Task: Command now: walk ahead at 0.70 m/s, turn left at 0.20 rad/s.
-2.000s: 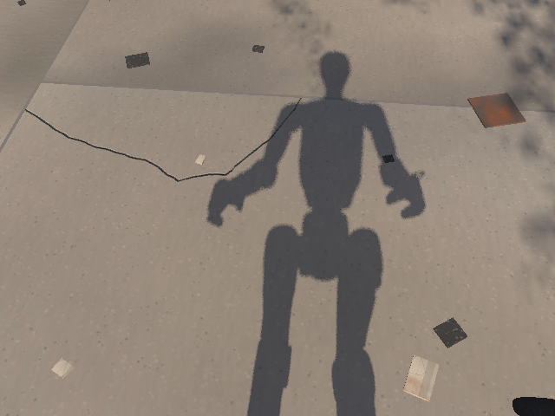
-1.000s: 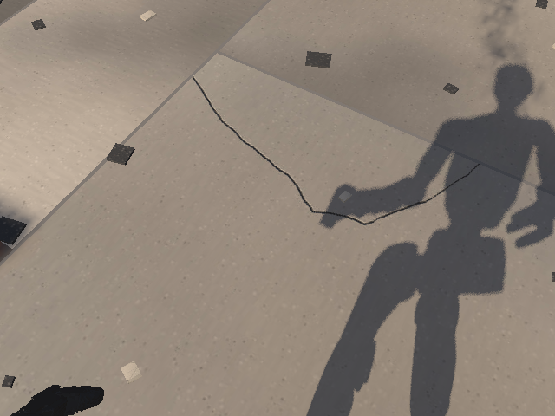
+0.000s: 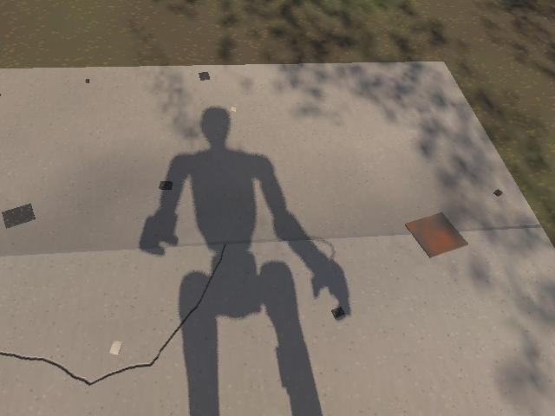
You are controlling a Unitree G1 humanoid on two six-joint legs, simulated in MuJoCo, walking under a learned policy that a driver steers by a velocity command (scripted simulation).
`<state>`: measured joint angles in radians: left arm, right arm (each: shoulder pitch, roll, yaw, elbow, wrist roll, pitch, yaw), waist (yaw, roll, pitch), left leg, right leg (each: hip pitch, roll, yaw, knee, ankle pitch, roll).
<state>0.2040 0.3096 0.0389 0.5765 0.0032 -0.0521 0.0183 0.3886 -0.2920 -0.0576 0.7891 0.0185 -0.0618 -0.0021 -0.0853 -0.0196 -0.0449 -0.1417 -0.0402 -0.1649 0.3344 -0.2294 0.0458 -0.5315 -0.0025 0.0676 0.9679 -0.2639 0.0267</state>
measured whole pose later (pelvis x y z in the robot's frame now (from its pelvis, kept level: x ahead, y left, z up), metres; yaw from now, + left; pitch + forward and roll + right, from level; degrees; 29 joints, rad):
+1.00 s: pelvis +0.61 +0.23 -0.02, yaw +37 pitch -1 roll +1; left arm 0.11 0.28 0.00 0.65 -0.03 -0.11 -0.03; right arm 0.38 -0.25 -0.02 0.76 0.00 -0.12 0.01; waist -0.08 -0.04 0.05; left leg 0.17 -0.14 -0.03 0.21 -0.36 0.12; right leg -0.76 -0.09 0.00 0.62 0.26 -0.02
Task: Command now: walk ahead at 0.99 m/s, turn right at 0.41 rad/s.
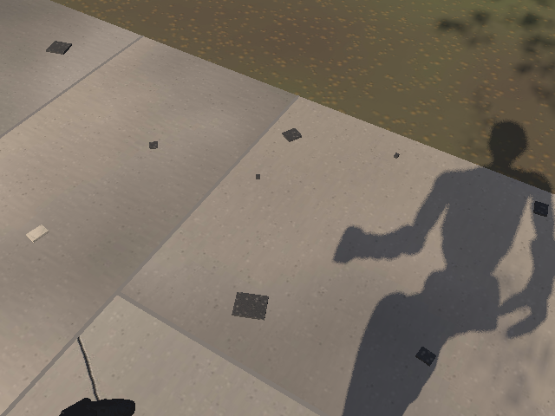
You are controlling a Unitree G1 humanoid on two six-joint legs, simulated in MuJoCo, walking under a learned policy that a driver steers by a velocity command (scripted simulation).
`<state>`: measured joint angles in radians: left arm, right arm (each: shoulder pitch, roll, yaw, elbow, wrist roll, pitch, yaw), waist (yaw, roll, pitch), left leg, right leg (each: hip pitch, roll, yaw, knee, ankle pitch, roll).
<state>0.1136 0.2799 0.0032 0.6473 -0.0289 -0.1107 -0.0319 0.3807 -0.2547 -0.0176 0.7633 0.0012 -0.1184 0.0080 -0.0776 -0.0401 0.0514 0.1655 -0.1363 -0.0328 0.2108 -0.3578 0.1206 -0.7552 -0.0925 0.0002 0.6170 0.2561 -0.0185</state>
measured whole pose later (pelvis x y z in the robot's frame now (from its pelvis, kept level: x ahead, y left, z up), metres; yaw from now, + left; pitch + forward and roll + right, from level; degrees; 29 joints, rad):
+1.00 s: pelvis +0.57 -0.10 +0.00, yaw +28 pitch +2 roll -1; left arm 0.09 0.30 0.06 0.71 -0.01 -0.02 0.01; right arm 0.17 -0.34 -0.11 0.55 0.02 0.07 -0.04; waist -0.02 0.00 0.06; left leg -0.36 -0.22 -0.38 0.51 -0.12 0.02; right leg -0.36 0.08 0.18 0.53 -0.22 0.06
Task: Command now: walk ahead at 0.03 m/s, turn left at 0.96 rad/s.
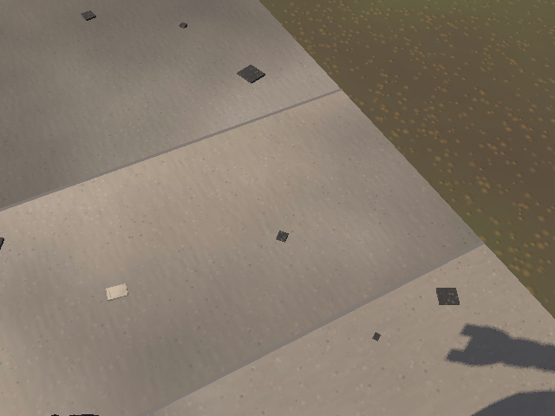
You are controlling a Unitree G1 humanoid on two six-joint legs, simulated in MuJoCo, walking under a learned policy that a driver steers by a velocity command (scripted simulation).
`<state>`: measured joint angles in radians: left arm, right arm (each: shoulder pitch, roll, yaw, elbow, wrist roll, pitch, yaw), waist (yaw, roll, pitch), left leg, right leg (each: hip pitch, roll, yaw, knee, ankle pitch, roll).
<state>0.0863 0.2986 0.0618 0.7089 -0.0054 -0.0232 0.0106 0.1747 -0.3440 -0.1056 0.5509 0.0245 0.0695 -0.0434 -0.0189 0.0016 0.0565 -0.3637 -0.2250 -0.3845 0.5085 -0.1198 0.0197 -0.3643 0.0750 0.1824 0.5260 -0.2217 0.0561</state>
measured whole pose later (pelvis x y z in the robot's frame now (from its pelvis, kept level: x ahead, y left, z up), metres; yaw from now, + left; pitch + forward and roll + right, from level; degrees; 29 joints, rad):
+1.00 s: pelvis +0.14 +0.07 +0.00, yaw +45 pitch +3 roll +0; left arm 0.16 0.32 0.05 0.69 -0.03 -0.10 -0.05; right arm 0.33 -0.30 -0.03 0.65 0.02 -0.05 0.01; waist -0.03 0.00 -0.05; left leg -0.07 -0.02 -0.18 0.43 -0.42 0.01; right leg -0.39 0.00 -0.05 0.55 -0.20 -0.05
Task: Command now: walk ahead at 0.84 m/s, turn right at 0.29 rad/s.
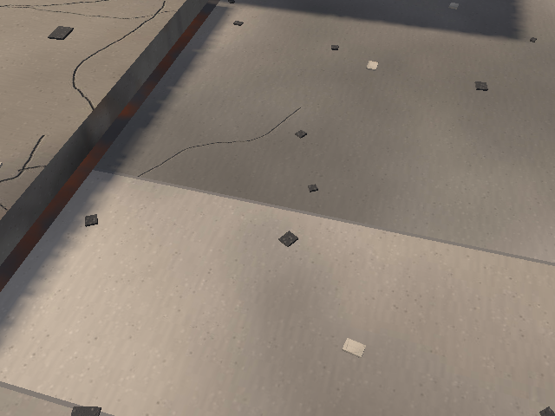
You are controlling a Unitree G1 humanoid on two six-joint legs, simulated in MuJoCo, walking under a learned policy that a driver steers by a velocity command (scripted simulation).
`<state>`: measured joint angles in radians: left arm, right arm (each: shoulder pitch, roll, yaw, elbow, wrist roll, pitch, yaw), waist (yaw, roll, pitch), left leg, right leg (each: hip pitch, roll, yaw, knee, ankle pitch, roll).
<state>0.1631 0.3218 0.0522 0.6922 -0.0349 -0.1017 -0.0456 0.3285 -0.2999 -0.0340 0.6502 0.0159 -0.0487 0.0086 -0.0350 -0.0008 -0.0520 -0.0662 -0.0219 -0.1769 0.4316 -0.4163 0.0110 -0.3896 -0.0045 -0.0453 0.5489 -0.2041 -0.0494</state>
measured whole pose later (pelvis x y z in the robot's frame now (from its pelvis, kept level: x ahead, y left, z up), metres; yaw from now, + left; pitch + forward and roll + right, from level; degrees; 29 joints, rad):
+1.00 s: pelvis +0.72 -0.34 -0.01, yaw -27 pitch +0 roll +0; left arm 0.22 0.27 0.02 0.70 0.02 -0.08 -0.03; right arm 0.36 -0.30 -0.04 0.80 0.05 -0.08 0.00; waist -0.02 0.03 0.07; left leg -0.38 0.08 -0.09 1.32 -0.31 0.03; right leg -0.40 -0.05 -0.09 0.67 -0.27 -0.01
